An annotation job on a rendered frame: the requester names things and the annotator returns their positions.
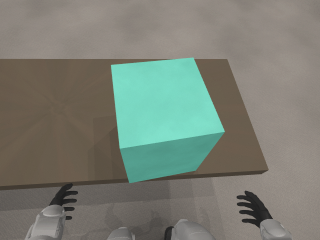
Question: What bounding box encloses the robot left forearm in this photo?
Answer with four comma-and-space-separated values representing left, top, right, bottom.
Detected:
24, 204, 66, 240

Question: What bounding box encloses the right robot foot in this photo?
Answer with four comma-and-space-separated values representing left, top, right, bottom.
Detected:
164, 226, 174, 240

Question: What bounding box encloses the left robot thigh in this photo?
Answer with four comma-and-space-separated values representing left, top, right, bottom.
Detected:
107, 228, 135, 240

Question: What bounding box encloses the table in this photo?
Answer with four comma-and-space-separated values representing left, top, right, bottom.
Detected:
0, 59, 269, 191

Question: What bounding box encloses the robot right forearm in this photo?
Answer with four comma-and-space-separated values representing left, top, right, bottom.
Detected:
260, 219, 293, 240

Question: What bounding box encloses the robot right hand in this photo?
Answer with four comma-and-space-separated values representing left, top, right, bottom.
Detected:
236, 190, 273, 228

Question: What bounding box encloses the robot left hand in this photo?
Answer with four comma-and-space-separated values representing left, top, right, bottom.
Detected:
49, 183, 78, 220

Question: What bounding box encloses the carton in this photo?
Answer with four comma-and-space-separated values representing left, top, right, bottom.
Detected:
111, 57, 225, 183

